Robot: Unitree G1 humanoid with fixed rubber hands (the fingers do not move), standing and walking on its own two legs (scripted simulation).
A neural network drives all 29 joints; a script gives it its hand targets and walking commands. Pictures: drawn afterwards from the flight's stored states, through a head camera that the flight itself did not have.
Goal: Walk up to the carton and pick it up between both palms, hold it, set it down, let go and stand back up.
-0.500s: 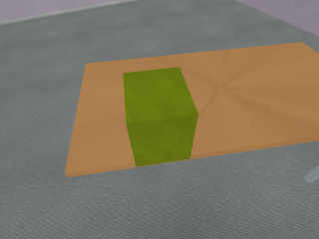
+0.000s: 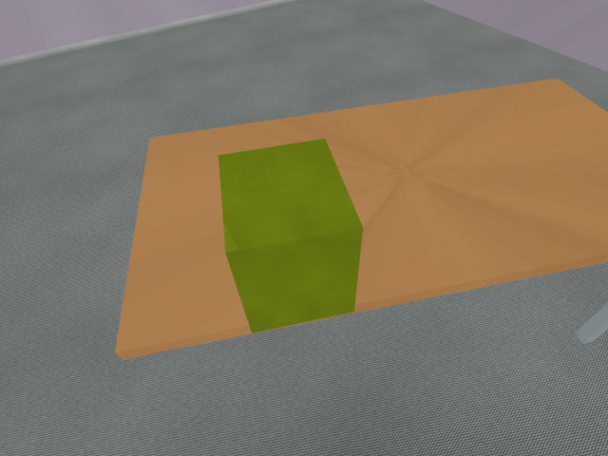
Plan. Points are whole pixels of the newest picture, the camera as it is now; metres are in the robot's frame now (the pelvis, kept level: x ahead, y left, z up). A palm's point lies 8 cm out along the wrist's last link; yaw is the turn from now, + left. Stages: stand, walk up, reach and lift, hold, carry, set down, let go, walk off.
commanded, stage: walk up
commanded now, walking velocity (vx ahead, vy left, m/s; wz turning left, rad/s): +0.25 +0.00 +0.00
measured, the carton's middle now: (288, 235) +0.50 +0.03 -0.04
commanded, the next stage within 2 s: none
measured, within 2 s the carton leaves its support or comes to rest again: neither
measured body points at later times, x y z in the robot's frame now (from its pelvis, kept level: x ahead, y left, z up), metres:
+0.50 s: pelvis +0.06 -0.06 -0.01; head +0.08 -0.07 +0.44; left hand +0.03 +0.14 -0.17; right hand +0.04 -0.27 -0.17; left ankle +0.00 +0.09 -0.75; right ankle +0.07 -0.15 -0.75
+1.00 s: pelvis -0.01 +0.04 +0.00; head +0.00 +0.07 +0.45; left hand -0.01 +0.26 -0.17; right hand -0.04 -0.16 -0.15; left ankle -0.03 +0.11 -0.75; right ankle -0.01 -0.13 -0.70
